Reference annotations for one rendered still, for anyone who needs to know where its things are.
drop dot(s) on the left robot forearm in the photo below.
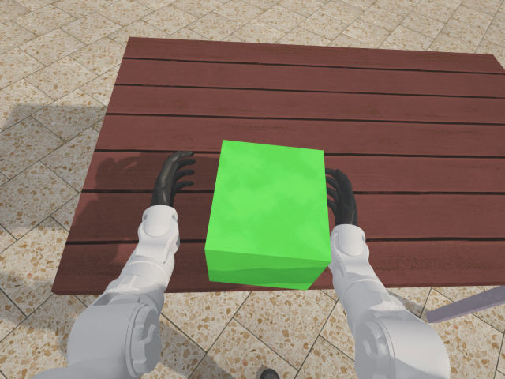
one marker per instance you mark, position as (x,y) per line
(147,272)

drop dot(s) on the carton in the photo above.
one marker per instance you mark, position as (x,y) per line
(269,219)

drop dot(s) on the robot right upper arm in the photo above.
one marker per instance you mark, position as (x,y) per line
(396,349)

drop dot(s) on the right robot forearm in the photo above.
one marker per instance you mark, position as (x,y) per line
(357,287)

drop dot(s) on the robot left upper arm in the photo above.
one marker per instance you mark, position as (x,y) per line
(119,341)

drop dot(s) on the table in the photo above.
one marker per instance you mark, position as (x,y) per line
(420,135)

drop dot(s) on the right robot hand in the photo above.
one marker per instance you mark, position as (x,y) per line
(344,205)

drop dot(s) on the left robot hand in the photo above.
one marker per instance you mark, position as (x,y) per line
(166,187)

